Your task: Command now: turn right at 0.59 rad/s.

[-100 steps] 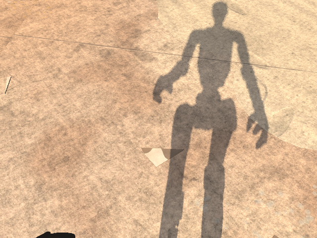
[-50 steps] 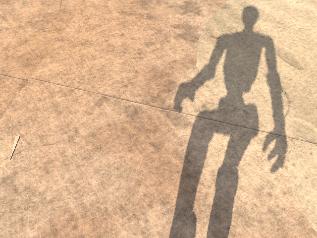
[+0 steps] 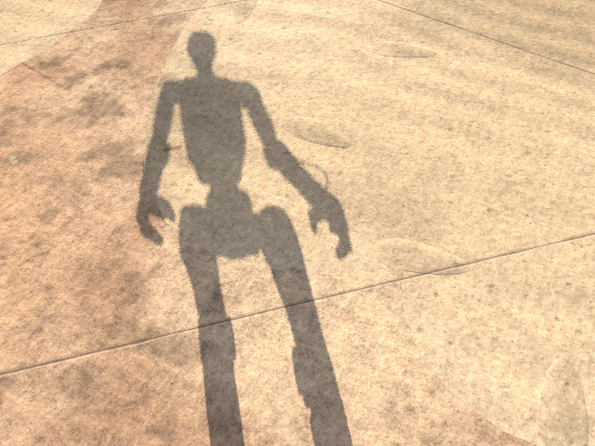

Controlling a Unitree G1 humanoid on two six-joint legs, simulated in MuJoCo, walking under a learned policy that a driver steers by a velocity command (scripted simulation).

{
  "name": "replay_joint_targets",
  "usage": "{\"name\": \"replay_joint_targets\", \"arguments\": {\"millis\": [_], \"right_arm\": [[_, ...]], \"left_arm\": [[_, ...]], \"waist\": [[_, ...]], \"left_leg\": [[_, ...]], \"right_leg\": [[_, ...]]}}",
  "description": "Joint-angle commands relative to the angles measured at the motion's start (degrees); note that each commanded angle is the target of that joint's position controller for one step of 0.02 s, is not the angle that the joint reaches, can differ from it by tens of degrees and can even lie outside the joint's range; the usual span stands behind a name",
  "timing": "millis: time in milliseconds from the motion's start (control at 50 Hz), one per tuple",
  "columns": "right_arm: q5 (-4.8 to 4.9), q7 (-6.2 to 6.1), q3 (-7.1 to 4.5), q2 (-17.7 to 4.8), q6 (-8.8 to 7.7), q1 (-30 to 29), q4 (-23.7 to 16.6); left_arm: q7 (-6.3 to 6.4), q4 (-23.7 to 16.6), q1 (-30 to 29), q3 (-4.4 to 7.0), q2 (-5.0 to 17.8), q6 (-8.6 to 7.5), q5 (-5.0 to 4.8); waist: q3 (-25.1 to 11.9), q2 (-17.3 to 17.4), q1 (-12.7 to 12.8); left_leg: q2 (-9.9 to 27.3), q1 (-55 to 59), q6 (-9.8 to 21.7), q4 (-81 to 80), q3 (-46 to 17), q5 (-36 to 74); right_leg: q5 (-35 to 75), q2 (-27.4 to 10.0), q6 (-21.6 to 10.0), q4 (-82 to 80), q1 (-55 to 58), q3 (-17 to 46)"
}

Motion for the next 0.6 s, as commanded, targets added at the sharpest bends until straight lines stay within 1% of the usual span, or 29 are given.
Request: {"name": "replay_joint_targets", "arguments": {"millis": [20,40,60,80,100,140,200,260,320,340,360,380,400,420,440,460,480,500,520,540,580,600], "right_arm": [[0.73,-0.09,-1.25,-5.0,-0.65,-0.7,-4.3],[-0.16,0.09,-1.60,-5.8,-0.86,0.8,-3.4],[-0.44,0.31,-1.72,-5.9,-0.94,1.6,-3.0],[-0.26,0.45,-1.71,-5.5,-0.89,1.3,-3.3],[-0.03,0.49,-1.59,-5.0,-0.78,0.7,-3.6],[0.30,0.36,-1.28,-4.2,-0.43,0.2,-3.8],[0.37,0.07,-0.93,-3.9,-0.18,-0.9,-4.1],[0.69,-0.10,-0.51,-3.4,-0.32,-1.3,-4.3],[1.27,-0.49,-0.24,-3.3,-0.60,0.0,-4.0],[1.15,-0.46,-0.08,-3.1,-0.89,1.2,-3.7],[0.76,-0.36,0.15,-2.4,-1.31,2.9,-3.1],[0.24,-0.35,0.57,-1.2,-1.93,4.9,-2.3],[-0.48,-0.61,0.55,-2.4,-2.69,5.9,-2.0],[-0.94,-0.79,-0.20,-7.3,-3.25,9.1,-2.0],[-1.19,-0.23,-1.96,-12.7,-3.39,10.6,-0.2],[-0.83,0.03,-1.52,-10.0,-3.67,9.4,0.4],[0.09,0.23,-0.80,-7.2,-4.13,6.1,0.2],[0.42,0.38,-0.59,-6.0,-4.57,4.2,-0.2],[0.68,0.38,-0.43,-5.3,-5.09,4.2,0.1],[0.75,0.54,-0.34,-4.6,-5.70,5.2,0.6],[0.78,0.90,-0.61,-4.6,-6.53,8.3,2.3],[0.76,1.00,-0.74,-4.7,-6.78,9.7,3.1]], "left_arm": [[1.25,-3.6,-1.9,3.02,11.3,-0.59,-0.11],[1.45,-4.2,-2.8,2.79,10.3,-0.79,-0.60],[1.33,-4.3,-2.3,2.41,9.1,-0.95,-0.87],[1.18,-4.1,-1.1,2.40,9.0,-1.15,-1.09],[1.11,-3.9,0.1,2.56,9.3,-1.31,-1.17],[1.27,-3.5,1.7,2.55,9.2,-1.54,-1.00],[1.57,-2.8,3.4,2.30,8.8,-1.63,-0.47],[1.57,-2.3,3.2,2.12,9.2,-1.57,-0.02],[1.48,-1.8,1.6,1.81,9.2,-1.44,0.24],[1.51,-1.3,1.9,1.77,9.2,-1.34,0.11],[1.56,-0.8,1.7,1.73,9.2,-1.06,-0.13],[1.68,-0.6,0.8,1.32,8.2,-0.81,-0.54],[1.76,-1.0,0.5,0.42,5.3,-1.04,-0.52],[1.67,-2.3,-0.5,-0.46,2.2,-1.61,-0.87],[1.84,-3.3,-4.1,0.36,5.8,-2.07,0.45],[1.68,-3.3,-4.6,1.21,8.0,-2.60,1.06],[0.95,-1.6,-1.6,1.35,7.8,-3.07,0.78],[0.26,-0.1,0.7,1.44,7.9,-3.34,0.92],[-0.40,0.8,1.2,1.49,7.6,-3.55,1.45],[-0.88,1.0,0.4,1.27,6.6,-3.76,1.63],[-1.47,0.3,-3.0,0.71,4.7,-3.96,1.16],[-1.60,-0.1,-4.8,0.50,4.1,-4.03,0.96]], "waist": [[-0.3,-9.9,-0.8],[-1.9,-10.7,-0.8],[-4.0,-9.9,-0.7],[-5.0,-8.5,-0.4],[-5.3,-7.8,0.1],[-5.3,-8.2,0.9],[-5.1,-9.4,2.3],[-4.8,-9.2,2.7],[-4.7,-9.4,2.1],[-6.0,-8.9,1.7],[-5.9,-8.1,0.5],[-4.8,-6.7,-1.2],[-3.4,-1.7,-1.6],[-3.8,8.1,-2.9],[3.1,10.1,-4.5],[7.0,5.6,-2.5],[7.0,4.8,0.2],[5.5,5.5,1.2],[4.3,5.5,1.1],[3.1,4.7,0.5],[2.7,4.1,-1.0],[2.8,4.1,-1.8]], "left_leg": [[-1.6,-8.6,-0.2,10.4,-7.0,2.9],[-2.2,-8.3,-0.2,12.2,-6.3,4.8],[-2.5,-7.5,-0.4,13.5,-6.5,5.1],[-2.7,-7.6,-0.6,13.8,-6.7,5.2],[-2.7,-8.2,-0.9,13.0,-7.0,5.1],[-2.7,-8.9,-1.1,9.6,-7.0,4.8],[-2.9,-6.4,-0.8,4.1,-7.0,3.0],[-3.7,-0.9,0.4,-1.7,-6.6,1.3],[-5.0,5.9,1.7,-8.3,-5.9,0.5],[-5.5,8.9,2.2,-11.7,-5.3,0.9],[-6.2,13.1,3.0,-17.2,-4.1,2.9],[-6.4,19.7,4.0,-25.3,-3.5,6.9],[-1.3,25.2,5.4,-30.2,-10.4,1.9],[10.7,29.8,9.3,-37.7,-27.1,-13.1],[17.7,21.5,14.4,-44.6,-39.3,-21.8],[16.9,17.8,15.5,-44.9,-38.3,-21.4],[13.6,18.1,14.0,-44.7,-33.5,-17.5],[10.7,19.8,12.4,-44.5,-28.5,-12.0],[8.9,21.1,12.1,-44.2,-24.9,-7.0],[7.7,22.4,12.1,-43.8,-22.3,-2.7],[7.1,24.7,12.7,-43.6,-19.6,2.1],[7.1,25.6,13.1,-43.6,-18.8,3.9]], "right_leg": [[16.6,-12.6,-8.1,-17.5,3.6,17.5],[20.9,-11.1,-8.1,-16.4,5.4,15.9],[24.6,-10.6,-8.4,-15.6,7.0,15.4],[26.4,-10.8,-8.7,-15.0,8.4,15.9],[26.7,-10.9,-9.0,-14.7,9.8,16.7],[26.3,-11.4,-9.5,-14.7,12.3,17.6],[25.4,-12.2,-10.2,-14.6,12.8,19.1],[25.5,-12.2,-10.3,-13.7,10.3,19.8],[27.4,-11.8,-9.5,-12.6,7.1,20.7],[19.8,-11.2,-9.2,-13.0,6.6,21.5],[8.2,-9.9,-8.6,-13.3,4.2,21.9],[-4.5,-7.8,-7.0,-13.0,-1.2,22.0],[-14.7,-4.4,-4.4,-9.7,-8.6,20.5],[-17.6,2.6,-1.5,3.1,-17.2,11.3],[-13.5,6.2,-0.7,11.9,-22.4,5.8],[-9.1,2.8,-0.7,16.9,-22.2,8.7],[-5.2,1.6,0.0,18.5,-21.4,8.2],[-2.5,0.7,0.8,19.5,-20.7,6.4],[-0.3,0.0,1.5,20.9,-20.5,4.1],[1.4,-0.7,2.0,21.2,-20.6,2.8],[3.8,-2.1,3.0,19.0,-22.5,0.7],[4.6,-2.7,3.6,17.0,-23.1,0.0]]}}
